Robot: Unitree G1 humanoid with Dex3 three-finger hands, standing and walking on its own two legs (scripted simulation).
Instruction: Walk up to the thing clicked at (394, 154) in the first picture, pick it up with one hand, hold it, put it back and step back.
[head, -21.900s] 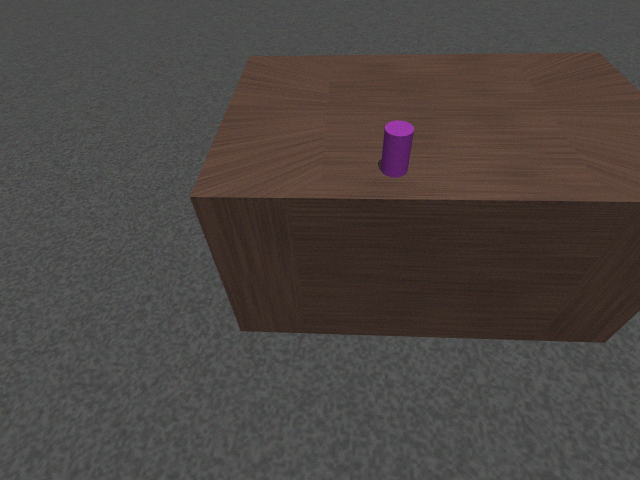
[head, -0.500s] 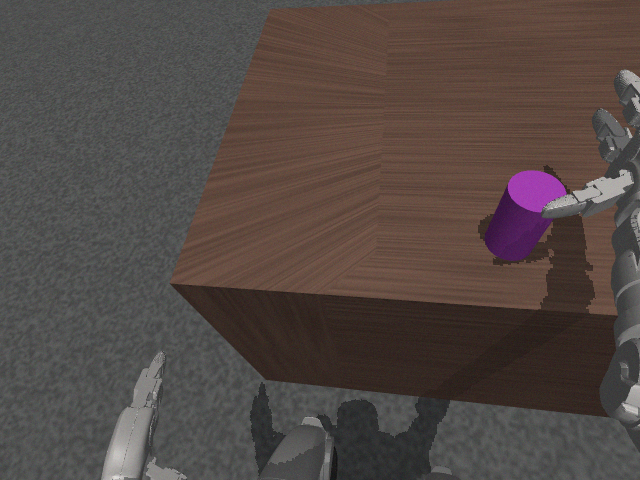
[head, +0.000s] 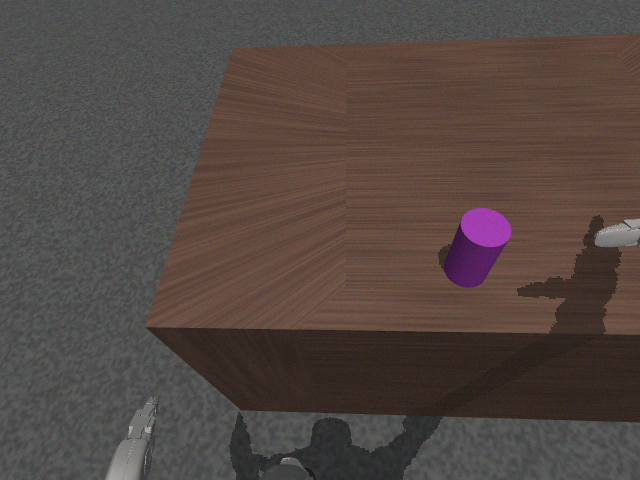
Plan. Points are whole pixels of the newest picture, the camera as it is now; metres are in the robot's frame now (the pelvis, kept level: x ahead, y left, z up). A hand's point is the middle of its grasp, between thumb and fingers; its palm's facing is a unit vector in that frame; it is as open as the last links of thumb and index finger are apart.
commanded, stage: sink last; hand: right
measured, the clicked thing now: (474, 249) +0.45 -0.16 -0.04
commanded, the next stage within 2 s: home in 0.94 s
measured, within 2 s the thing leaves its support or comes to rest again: neither
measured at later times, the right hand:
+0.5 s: hand out of the picture +0.21 -0.28 +0.08, palm faces +0.34 +0.86 -0.39, open 17.6 cm
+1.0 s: hand out of the picture +0.16 -0.25 +0.08, palm faces +0.35 +0.86 -0.38, open 17.5 cm
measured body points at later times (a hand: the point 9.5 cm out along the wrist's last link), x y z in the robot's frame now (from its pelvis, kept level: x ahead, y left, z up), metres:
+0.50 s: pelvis +0.02 -0.01 +0.02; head +0.03 +0.01 +0.47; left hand +0.19 +0.24 -0.06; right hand +0.19 -0.32 +0.11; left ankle +0.05 +0.13 -0.71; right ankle -0.05 -0.12 -0.71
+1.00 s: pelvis -0.01 +0.01 +0.02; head -0.01 +0.03 +0.47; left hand +0.16 +0.27 -0.05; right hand +0.14 -0.29 +0.10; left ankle +0.05 +0.13 -0.71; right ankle -0.05 -0.12 -0.71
